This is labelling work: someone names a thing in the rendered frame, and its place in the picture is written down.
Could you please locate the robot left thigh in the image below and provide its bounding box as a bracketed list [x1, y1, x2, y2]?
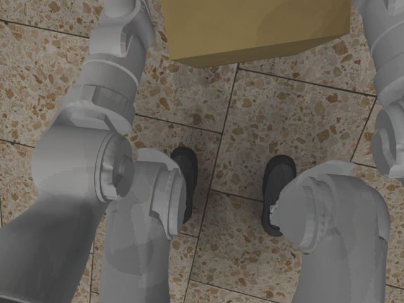
[98, 161, 187, 303]

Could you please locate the robot right shin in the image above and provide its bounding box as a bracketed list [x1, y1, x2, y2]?
[270, 160, 391, 242]

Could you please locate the right robot forearm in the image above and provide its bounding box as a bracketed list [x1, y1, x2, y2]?
[352, 0, 404, 106]

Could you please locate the carton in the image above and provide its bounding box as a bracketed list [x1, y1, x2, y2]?
[161, 0, 351, 69]

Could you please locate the left robot forearm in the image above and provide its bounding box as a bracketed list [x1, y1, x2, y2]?
[31, 0, 155, 179]

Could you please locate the robot right upper arm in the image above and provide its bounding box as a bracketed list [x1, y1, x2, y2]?
[371, 98, 404, 187]

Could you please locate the robot left upper arm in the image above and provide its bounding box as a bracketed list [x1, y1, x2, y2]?
[0, 125, 135, 303]

